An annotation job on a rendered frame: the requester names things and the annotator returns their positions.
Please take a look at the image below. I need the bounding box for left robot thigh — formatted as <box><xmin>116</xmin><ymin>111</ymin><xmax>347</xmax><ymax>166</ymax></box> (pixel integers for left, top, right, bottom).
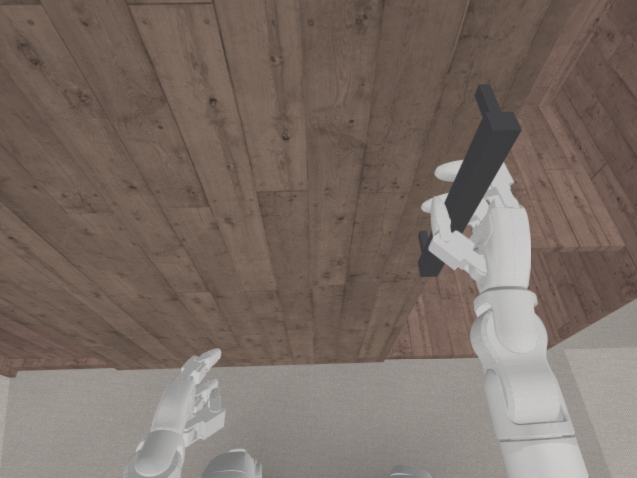
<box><xmin>199</xmin><ymin>451</ymin><xmax>262</xmax><ymax>478</ymax></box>

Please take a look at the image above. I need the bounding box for robot left hand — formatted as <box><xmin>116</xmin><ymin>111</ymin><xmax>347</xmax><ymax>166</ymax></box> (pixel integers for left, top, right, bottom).
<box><xmin>150</xmin><ymin>348</ymin><xmax>226</xmax><ymax>447</ymax></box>

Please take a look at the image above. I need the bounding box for robot right forearm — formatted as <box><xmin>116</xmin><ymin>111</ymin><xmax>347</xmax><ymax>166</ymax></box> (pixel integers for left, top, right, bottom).
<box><xmin>470</xmin><ymin>286</ymin><xmax>592</xmax><ymax>478</ymax></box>

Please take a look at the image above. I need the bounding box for wardrobe door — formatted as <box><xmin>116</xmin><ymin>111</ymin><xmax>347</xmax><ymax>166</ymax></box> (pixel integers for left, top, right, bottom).
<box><xmin>0</xmin><ymin>0</ymin><xmax>579</xmax><ymax>370</ymax></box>
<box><xmin>0</xmin><ymin>307</ymin><xmax>91</xmax><ymax>359</ymax></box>

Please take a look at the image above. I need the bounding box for robot left forearm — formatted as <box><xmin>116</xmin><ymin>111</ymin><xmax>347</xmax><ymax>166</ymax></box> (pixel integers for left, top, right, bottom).
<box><xmin>123</xmin><ymin>430</ymin><xmax>185</xmax><ymax>478</ymax></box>

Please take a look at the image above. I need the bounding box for handle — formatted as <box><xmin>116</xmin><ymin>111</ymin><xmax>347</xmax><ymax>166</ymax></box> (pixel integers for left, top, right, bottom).
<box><xmin>418</xmin><ymin>84</ymin><xmax>522</xmax><ymax>277</ymax></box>

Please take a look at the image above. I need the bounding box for robot right hand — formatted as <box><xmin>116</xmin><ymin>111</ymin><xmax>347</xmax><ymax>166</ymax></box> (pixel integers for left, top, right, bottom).
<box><xmin>421</xmin><ymin>160</ymin><xmax>531</xmax><ymax>294</ymax></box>

